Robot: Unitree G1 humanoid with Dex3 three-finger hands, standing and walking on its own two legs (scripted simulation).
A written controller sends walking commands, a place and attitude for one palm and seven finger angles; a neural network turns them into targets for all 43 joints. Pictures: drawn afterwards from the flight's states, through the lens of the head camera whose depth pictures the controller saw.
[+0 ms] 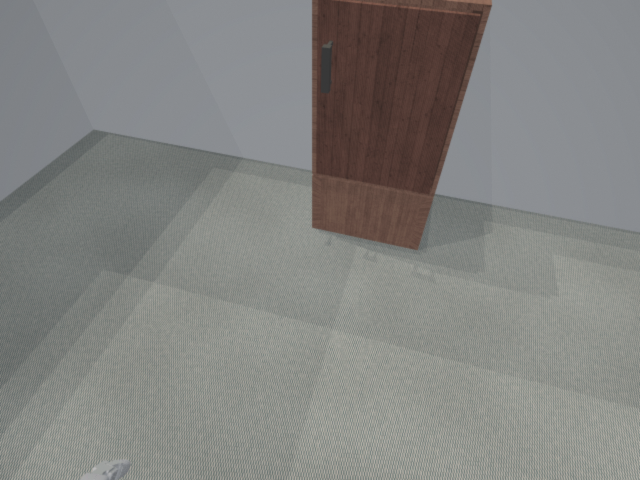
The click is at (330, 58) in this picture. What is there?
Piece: cupboard door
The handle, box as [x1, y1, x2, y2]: [321, 41, 332, 92]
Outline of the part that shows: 332,41 329,41 327,44 324,44 322,46 321,92 328,92 330,87 330,61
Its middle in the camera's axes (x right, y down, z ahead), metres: +0.02 -0.51 +1.15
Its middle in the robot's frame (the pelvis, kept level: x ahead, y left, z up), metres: +1.21 +0.04 -0.02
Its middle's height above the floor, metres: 0.75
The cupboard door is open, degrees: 0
